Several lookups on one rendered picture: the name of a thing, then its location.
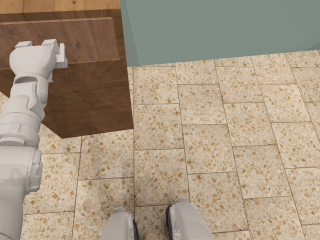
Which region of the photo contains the drawer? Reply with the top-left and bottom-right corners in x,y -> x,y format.
0,17 -> 118,69

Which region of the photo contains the robot right thigh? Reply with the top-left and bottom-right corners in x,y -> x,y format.
169,201 -> 215,240

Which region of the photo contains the robot left hand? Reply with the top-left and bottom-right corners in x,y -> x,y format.
9,39 -> 60,83

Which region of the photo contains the robot left upper arm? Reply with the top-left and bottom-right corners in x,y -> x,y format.
0,145 -> 43,240

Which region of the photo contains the handle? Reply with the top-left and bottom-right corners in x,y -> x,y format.
54,43 -> 68,69

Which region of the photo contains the cabinet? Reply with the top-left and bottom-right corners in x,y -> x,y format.
0,0 -> 134,139

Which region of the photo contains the robot left forearm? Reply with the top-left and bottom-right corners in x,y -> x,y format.
0,73 -> 49,150

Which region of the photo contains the robot right shin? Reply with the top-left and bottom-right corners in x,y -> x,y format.
172,197 -> 186,240

